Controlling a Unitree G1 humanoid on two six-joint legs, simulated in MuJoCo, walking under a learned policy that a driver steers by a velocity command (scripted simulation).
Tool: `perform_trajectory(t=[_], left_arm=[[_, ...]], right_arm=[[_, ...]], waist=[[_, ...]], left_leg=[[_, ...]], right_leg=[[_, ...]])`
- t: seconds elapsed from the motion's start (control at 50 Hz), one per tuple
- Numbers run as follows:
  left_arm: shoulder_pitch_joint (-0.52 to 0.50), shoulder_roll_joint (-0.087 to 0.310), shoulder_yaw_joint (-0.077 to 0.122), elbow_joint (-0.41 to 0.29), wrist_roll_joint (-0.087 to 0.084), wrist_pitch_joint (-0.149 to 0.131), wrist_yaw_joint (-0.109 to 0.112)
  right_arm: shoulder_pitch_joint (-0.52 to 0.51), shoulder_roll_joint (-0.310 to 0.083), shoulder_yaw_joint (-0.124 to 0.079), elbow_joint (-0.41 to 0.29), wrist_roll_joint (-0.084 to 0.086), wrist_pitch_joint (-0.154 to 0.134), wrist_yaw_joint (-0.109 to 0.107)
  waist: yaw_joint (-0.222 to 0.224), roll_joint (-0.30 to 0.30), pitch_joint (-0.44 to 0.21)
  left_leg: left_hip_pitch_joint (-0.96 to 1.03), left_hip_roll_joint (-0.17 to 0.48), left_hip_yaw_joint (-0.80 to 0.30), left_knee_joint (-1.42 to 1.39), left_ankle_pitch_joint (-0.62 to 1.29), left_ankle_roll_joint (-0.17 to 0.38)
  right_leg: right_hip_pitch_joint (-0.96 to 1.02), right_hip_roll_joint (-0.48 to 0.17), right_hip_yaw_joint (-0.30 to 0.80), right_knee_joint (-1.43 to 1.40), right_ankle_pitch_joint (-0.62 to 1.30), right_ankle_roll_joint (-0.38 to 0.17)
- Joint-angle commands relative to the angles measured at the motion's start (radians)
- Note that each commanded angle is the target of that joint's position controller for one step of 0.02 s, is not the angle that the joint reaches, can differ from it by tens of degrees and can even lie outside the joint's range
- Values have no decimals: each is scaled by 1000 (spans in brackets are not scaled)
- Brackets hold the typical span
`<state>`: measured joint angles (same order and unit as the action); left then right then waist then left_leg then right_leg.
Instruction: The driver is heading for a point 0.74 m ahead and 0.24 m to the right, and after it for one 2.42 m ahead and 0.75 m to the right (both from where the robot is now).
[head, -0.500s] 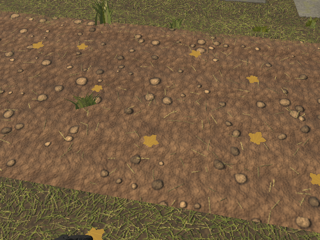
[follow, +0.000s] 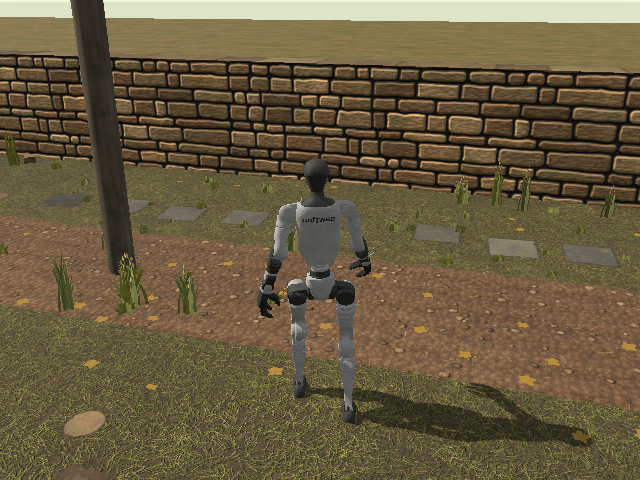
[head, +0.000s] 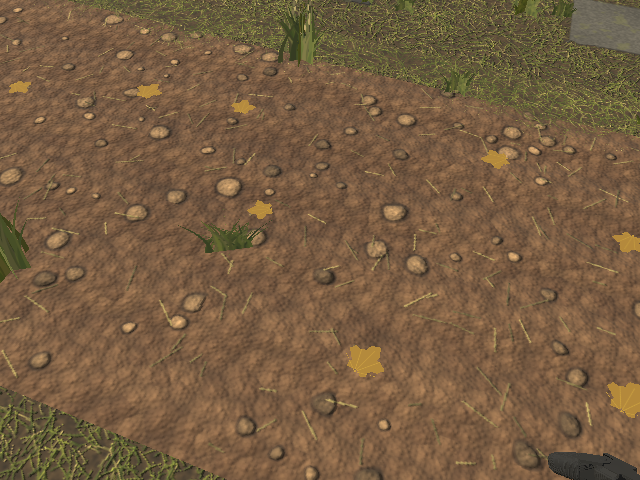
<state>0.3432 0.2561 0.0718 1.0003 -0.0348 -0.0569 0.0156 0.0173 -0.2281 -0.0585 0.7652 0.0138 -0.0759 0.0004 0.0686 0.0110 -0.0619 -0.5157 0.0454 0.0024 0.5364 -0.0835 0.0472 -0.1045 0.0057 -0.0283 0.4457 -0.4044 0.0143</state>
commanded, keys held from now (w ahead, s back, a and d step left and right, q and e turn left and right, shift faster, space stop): w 0.34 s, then w+e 0.66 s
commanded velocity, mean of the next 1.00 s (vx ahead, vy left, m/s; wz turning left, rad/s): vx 0.50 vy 0.00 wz -0.26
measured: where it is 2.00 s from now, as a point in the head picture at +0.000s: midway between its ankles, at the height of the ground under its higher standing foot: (401, 362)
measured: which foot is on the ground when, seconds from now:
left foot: down 0.00-0.58, up 0.60-1.00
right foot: down 0.00-0.02, up 0.04-0.54, down 0.56-1.00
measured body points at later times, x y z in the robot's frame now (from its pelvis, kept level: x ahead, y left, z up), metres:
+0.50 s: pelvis +0.26 +0.01 +0.01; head +0.29 +0.01 +0.45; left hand +0.49 +0.22 -0.10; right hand +0.21 -0.26 -0.13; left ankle +0.11 +0.11 -0.73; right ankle +0.42 -0.12 -0.70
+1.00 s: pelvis +0.55 -0.03 +0.01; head +0.57 -0.05 +0.46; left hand +0.62 +0.24 -0.12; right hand +0.73 -0.32 -0.06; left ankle +0.74 +0.05 -0.71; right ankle +0.42 -0.11 -0.73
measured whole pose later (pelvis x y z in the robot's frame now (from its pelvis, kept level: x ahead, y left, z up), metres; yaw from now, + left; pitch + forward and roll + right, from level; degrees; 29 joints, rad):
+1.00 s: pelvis +0.55 -0.03 +0.01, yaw -18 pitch +3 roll -1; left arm 0.37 0.25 0.09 0.89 -0.03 -0.05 0.02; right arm -0.07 -0.25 -0.05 0.78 0.01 -0.13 0.00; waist 0.11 0.03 0.01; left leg -0.52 0.00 -0.08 0.45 0.00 -0.02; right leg -0.07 0.11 0.20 0.40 -0.35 -0.07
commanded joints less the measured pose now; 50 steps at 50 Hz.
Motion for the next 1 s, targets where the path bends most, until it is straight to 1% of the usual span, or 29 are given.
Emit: perform_trajectory(t=[0.02, 0.04, 0.06, 0.08, 0.1, 0.14, 0.18, 0.24, 0.32, 0.44, 0.48, 0.5, 0.52, 0.54, 0.56, 0.58, 0.6, 0.62, 0.64, 0.66, 0.68, 0.7, 0.74, 0.78, 0.84, 0.9, 0.94, 0.98, 1.0], left_arm=[[11, 22, -12, -75, 21, -24, -10], [-5, 45, -11, -76, 26, -44, -16], [-58, 102, 8, -83, 7, -52, -18], [-124, 105, 8, -102, 0, -49, -13], [-150, 98, 10, -105, 12, -43, -5], [-140, 88, 19, -102, 25, -20, 3], [-148, 63, 19, -103, 26, -10, 1], [-248, 50, 19, -135, 32, -13, -2], [-370, 25, 9, -167, 24, -16, -17], [-513, 26, -6, -211, 10, -17, -49], [-511, 34, -5, -225, 6, -19, -64], [-479, 51, 2, -223, 8, -20, -68], [-406, 74, 16, -206, 14, -19, -70], [-257, 111, 40, -162, 17, -17, -69], [-78, 174, 65, -126, 20, -13, -60], [44, 256, 79, -111, 22, -6, -52], [62, 190, 55, -105, 15, 0, -48], [-19, 149, 44, -129, 17, -3, -41], [-104, 127, 38, -157, 20, -10, -38], [-156, 102, 31, -172, 23, -15, -38], [-179, 78, 21, -180, 25, -19, -36], [-175, 80, 20, -183, 24, -19, -34], [-145, 109, 27, -185, 17, -20, -22], [-109, 143, 37, -186, 15, -20, -10], [-60, 145, 40, -178, 12, -14, -4], [-12, 143, 41, -165, 6, -11, -7], [8, 135, 40, -160, 1, -6, -1], [4, 144, 46, -167, 7, 1, 7], [-5, 139, 45, -175, 9, 3, 9]], right_arm=[[405, -260, -87, 67, -11, -5, -4], [493, -229, -78, 87, -4, -7, 4], [413, -183, -61, 70, -9, -12, 3], [317, -160, -52, 46, -13, -11, 2], [237, -136, -45, 36, -15, -10, 4], [180, -98, -35, 43, -17, -20, 12], [208, -112, -41, 67, -11, -27, 7], [275, -123, -42, 109, -2, -27, -10], [326, -126, -38, 151, 2, -27, -18], [396, -135, -47, 222, -1, -19, -20], [391, -141, -52, 232, -2, -12, -24], [370, -152, -55, 228, -3, -8, -26], [351, -165, -57, 222, 1, -4, -29], [329, -165, -55, 213, 1, 1, -32], [312, -165, -49, 188, -12, -2, -36], [390, -52, -5, 158, -24, -29, -11], [364, -84, -9, 174, -5, -67, 8], [257, -145, -27, 137, 26, -86, 14], [191, -150, -27, 122, 23, -93, 5], [162, -149, -36, 117, 0, -91, -7], [159, -145, -43, 105, -10, -80, -16], [164, -129, -45, 92, -13, -68, -20], [151, -101, -43, 76, -20, -50, -26], [62, -86, -36, 44, -26, -43, -29], [-54, -64, -23, 8, -21, -46, -19], [-126, -81, -19, -27, -5, -49, -9], [-146, -110, -22, -47, -2, -55, -1], [-122, -141, -28, -51, 0, -67, 4], [-66, -154, -34, -38, -1, -73, 4]], waist=[[-177, 213, -216], [-200, 284, -304], [-183, 202, -208], [-155, 130, -120], [-121, 78, -54], [-63, 85, -14], [-53, 73, -13], [-69, 43, 22], [-98, 60, 55], [-147, 55, 127], [-134, 69, 118], [-111, 86, 86], [-71, 106, 36], [1, 96, -41], [69, 30, -145], [28, -220, -270], [46, -206, -329], [43, -172, -184], [15, -72, -99], [-22, -17, -37], [-55, -16, -18], [-75, -32, -12], [-86, -50, 14], [-64, -57, 45], [-23, -81, 65], [6, -96, 68], [3, -97, 64], [-22, -114, 56], [-54, -123, 39]], left_leg=[[799, 257, -391, -67, 14, 200], [887, 336, -687, -185, -104, 263], [816, 322, -613, -205, -187, 233], [680, 285, -485, -223, -158, 206], [541, 247, -396, -260, -94, 190], [386, 200, -298, -324, 3, 166], [379, 187, -242, -354, 77, 170], [417, 185, -186, -374, 163, 164], [397, 142, -91, -380, 182, 132], [570, 206, -39, -344, 189, 121], [625, 223, -8, -283, 349, 104], [632, 219, 14, -224, 524, 89], [633, 208, 37, -135, 697, 75], [588, 169, 78, 33, 787, 49], [356, 137, 105, 300, 586, 12], [-89, -59, 76, 711, -97, -62], [-224, -78, -93, 839, -453, -38], [-320, -22, -103, 851, -383, -21], [-287, 21, -93, 783, -297, -14], [-228, 48, -85, 693, -249, -23], [-158, 67, -85, 636, -225, -33], [-123, 70, -84, 592, -223, -45], [-113, 65, -64, 484, -196, -72], [-112, 44, -48, 328, -75, -91], [-11, -11, -38, 89, 132, -84], [40, -39, -55, -6, 191, -81], [39, -41, -84, -62, 140, -75], [86, -42, -91, -94, 60, -59], [163, -44, -80, -122, 41, -41]], right_leg=[[-532, -3, -27, 583, 257, -47], [-704, 36, 90, 776, -130, -42], [-801, -14, 140, 867, -85, -62], [-804, -64, 108, 846, 11, -74], [-755, -98, 96, 764, 86, -73], [-623, -133, 98, 662, 152, -69], [-615, -129, 88, 591, 217, -60], [-676, -125, 89, 431, 357, -43], [-590, -88, 56, 221, 526, -43], [-622, -67, 30, 97, 463, -85], [-584, -44, 6, 84, 358, -117], [-503, -14, -21, 82, 314, -134], [-381, 24, -52, 74, 298, -150], [-176, 60, -67, 38, 340, -178], [146, -55, 112, 73, 419, -235], [523, -300, 618, -16, 258, -424], [579, -336, 787, -133, 163, -428], [474, -295, 641, -148, 176, -374], [312, -253, 521, -169, 271, -341], [163, -221, 445, -190, 377, -321], [66, -194, 399, -213, 438, -312], [11, -184, 391, -225, 453, -315], [-63, -170, 355, -247, 468, -317], [-117, -144, 322, -261, 458, -299], [-185, -85, 273, -242, 417, -243], [-156, -104, 328, -215, 346, -225], [-74, -125, 390, -157, 313, -219], [-28, -144, 443, -91, 330, -210], [-29, -129, 449, -44, 362, -198]])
